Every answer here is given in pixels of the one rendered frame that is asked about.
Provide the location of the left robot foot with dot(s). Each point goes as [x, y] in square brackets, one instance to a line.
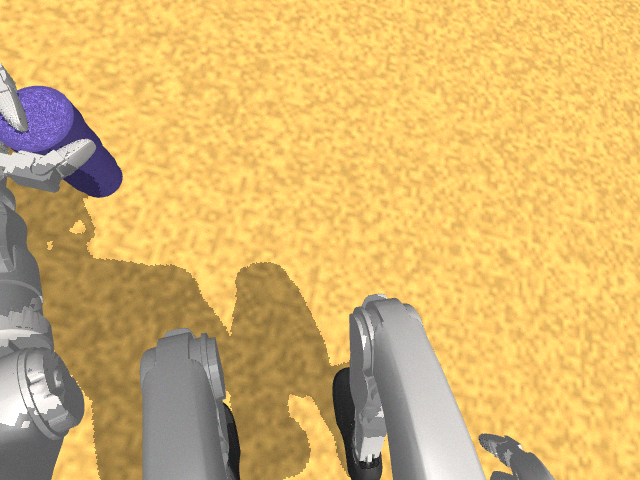
[234, 447]

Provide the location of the left robot arm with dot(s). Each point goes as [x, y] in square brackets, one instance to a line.
[39, 400]

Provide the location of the left robot hand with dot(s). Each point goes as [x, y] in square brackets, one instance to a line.
[30, 169]

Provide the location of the cup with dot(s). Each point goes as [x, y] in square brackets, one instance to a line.
[53, 122]

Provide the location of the right robot foot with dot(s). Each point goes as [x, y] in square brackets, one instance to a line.
[344, 412]

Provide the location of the right robot hand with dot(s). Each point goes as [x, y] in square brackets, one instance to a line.
[524, 466]

